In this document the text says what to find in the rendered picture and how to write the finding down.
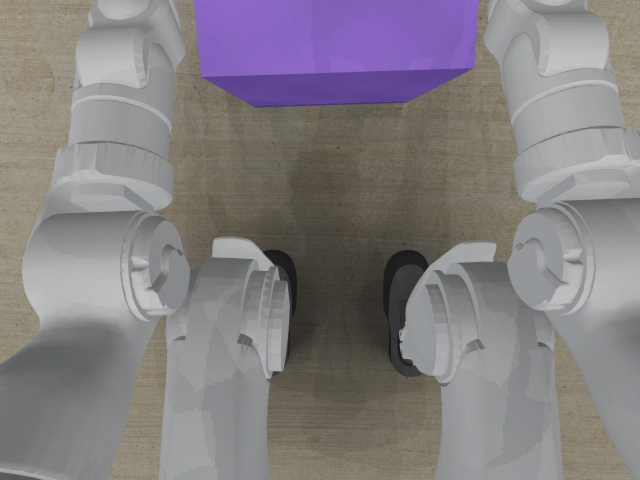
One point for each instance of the left robot upper arm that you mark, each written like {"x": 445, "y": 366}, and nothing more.
{"x": 99, "y": 283}

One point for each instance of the robot left forearm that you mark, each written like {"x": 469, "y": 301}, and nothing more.
{"x": 122, "y": 110}

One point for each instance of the robot right forearm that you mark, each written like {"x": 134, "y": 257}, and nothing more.
{"x": 563, "y": 102}

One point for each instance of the right robot upper arm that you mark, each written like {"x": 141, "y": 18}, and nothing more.
{"x": 579, "y": 262}

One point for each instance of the robot left thigh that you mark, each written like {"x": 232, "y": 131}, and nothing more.
{"x": 216, "y": 395}

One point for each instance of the robot right foot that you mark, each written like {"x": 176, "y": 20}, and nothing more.
{"x": 402, "y": 272}

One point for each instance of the carton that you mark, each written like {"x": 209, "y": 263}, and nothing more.
{"x": 277, "y": 53}

